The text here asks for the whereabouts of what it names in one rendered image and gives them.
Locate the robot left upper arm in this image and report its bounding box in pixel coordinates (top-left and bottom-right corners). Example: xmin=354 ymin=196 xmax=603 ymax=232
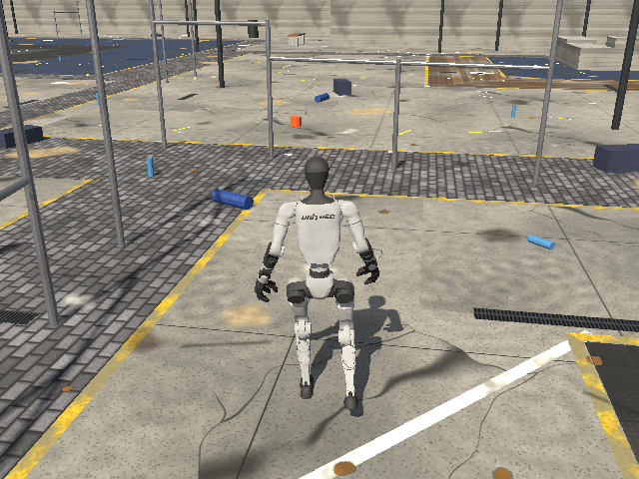
xmin=269 ymin=202 xmax=297 ymax=257

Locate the left robot forearm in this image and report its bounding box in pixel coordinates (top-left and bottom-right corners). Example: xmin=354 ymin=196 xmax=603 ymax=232
xmin=258 ymin=242 xmax=279 ymax=283

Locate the robot right foot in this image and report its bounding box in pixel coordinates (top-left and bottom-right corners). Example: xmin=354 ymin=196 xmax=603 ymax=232
xmin=343 ymin=392 xmax=358 ymax=409

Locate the left robot hand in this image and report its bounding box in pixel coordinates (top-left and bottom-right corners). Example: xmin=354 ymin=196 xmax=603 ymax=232
xmin=255 ymin=279 xmax=278 ymax=302

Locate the right robot forearm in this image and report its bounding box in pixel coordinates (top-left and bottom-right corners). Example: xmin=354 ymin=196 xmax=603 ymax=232
xmin=359 ymin=238 xmax=377 ymax=270

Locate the right robot thigh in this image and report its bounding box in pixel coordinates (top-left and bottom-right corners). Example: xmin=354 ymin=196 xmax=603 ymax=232
xmin=333 ymin=277 xmax=354 ymax=345

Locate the robot right upper arm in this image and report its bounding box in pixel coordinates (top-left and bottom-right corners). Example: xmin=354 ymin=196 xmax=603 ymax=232
xmin=338 ymin=200 xmax=369 ymax=253

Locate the right robot hand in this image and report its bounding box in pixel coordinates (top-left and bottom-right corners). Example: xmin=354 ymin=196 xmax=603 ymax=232
xmin=356 ymin=266 xmax=379 ymax=284

